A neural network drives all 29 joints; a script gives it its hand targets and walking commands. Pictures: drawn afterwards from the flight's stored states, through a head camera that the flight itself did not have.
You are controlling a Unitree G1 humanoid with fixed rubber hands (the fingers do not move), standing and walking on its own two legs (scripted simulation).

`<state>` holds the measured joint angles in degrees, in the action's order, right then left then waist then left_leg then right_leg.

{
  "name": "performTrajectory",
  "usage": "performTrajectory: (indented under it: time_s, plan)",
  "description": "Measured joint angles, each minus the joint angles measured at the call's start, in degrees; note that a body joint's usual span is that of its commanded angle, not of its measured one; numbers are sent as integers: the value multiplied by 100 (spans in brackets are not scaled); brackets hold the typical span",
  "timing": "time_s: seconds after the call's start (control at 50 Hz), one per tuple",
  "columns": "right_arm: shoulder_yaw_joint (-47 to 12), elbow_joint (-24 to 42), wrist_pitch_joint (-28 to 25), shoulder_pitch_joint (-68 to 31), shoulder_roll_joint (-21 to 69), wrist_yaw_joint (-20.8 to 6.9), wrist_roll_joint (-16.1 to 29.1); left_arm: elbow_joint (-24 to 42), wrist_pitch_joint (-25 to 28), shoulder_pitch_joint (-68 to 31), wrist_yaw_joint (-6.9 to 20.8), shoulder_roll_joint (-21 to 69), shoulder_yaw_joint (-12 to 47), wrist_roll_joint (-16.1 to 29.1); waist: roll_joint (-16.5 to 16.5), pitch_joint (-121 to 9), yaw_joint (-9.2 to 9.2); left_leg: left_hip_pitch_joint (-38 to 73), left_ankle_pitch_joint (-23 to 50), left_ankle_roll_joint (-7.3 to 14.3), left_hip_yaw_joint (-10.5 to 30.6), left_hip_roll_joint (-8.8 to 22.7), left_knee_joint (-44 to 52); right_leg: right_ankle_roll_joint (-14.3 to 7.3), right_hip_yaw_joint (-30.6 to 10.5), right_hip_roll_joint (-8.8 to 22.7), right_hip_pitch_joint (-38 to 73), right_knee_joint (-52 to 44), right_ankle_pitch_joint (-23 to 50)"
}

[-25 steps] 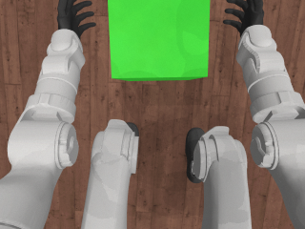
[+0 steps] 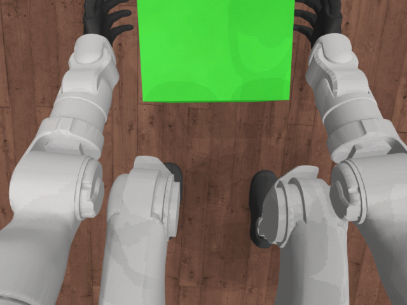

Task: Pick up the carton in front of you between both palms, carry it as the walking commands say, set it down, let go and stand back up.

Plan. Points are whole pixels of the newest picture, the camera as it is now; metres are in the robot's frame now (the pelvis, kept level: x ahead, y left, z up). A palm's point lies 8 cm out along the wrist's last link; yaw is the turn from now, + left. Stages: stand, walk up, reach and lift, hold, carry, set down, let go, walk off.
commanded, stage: reach and lift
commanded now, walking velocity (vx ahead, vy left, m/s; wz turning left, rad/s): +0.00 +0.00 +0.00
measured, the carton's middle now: (213, 46) +0.51 +0.03 -0.25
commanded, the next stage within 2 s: none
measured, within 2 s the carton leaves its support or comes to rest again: leaves its support in 0.46 s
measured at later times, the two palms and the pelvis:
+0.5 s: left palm (116, 28) +0.51 +0.19 -0.17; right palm (312, 30) +0.53 -0.11 -0.17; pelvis +0.00 +0.00 -0.01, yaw +0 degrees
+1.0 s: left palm (25, 7) +0.47 +0.18 +0.03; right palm out of the picture +0.49 -0.11 +0.03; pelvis -0.01 +0.00 +0.10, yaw +1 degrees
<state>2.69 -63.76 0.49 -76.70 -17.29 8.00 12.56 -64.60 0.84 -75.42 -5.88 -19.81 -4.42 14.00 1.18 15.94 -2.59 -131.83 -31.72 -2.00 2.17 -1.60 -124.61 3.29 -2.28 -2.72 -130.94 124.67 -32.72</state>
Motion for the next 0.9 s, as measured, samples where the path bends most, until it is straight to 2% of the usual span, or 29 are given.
performTrajectory:
  time_s: [0.16,0.22,0.28,0.38,0.48,0.6,0.7,0.82,0.9]
  plan:
    - [-167,-151,-80,-288,155,42,29,-56,23,-236,-46,181,224,78,-47,129,7,23,131,12,4,2,139,7,3,-7,32,-145,127]
    - [-143,-222,-92,-412,225,204,0,-156,51,-377,-238,293,131,-2,-53,198,7,51,155,10,5,3,171,13,-4,-26,53,-177,158]
    - [-116,-361,-117,-514,241,267,1,-313,62,-497,-301,297,138,21,-38,228,-9,69,170,-4,11,7,182,13,-11,-64,53,-186,188]
    - [224,-530,134,-704,310,235,-317,-488,-222,-694,-299,308,-127,-213,7,236,-6,83,149,-38,1,7,77,20,-49,-138,24,-57,192]
    - [389,-120,438,-385,428,271,-430,-84,-598,-436,-290,333,-177,-302,98,100,-7,83,39,-88,22,-8,-78,10,-56,-199,-8,111,102]
    - [476,900,849,358,632,357,-399,949,-1013,336,-353,483,-289,-316,104,-390,19,98,3,-192,94,-167,-62,116,-137,-335,24,106,39]
    - [1002,1573,1183,1030,1020,266,-856,1603,-1380,971,-249,839,-806,-784,57,-1162,34,282,25,-235,166,-291,227,176,-177,-391,250,-191,20]
    - [1944,1590,1497,1335,1454,-55,-1790,1593,-1717,1226,32,1330,-1688,-1775,35,-1980,50,684,171,-223,218,-372,960,133,-203,-415,678,-921,131]
    - [2267,1640,1613,1440,1612,-197,-2182,1654,-1839,1337,162,1505,-1997,-2222,45,-2241,67,980,306,-210,252,-407,1495,110,-241,-460,976,-1449,255]
